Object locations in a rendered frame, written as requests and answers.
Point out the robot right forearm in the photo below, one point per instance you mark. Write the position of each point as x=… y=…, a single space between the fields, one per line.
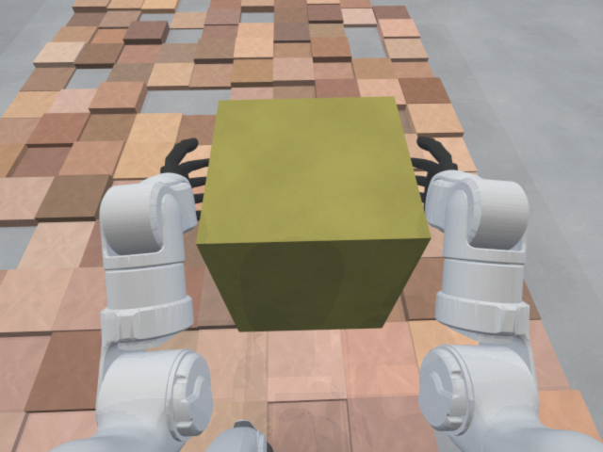
x=485 y=226

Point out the robot left upper arm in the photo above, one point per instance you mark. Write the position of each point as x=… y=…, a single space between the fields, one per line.
x=151 y=401

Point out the robot left forearm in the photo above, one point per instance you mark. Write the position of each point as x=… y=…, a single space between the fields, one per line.
x=142 y=227

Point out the robot left hand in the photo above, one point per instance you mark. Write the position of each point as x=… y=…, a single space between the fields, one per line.
x=175 y=157

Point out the robot right upper arm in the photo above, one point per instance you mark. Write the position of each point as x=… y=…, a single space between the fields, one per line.
x=485 y=399

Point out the robot left thigh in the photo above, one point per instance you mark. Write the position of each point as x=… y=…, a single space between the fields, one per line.
x=241 y=439

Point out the robot left shin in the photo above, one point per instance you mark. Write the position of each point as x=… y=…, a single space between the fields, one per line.
x=243 y=423

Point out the carton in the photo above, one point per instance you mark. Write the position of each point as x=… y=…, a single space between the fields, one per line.
x=311 y=218

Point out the robot right hand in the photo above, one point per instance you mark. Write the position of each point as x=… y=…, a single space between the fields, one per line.
x=442 y=156

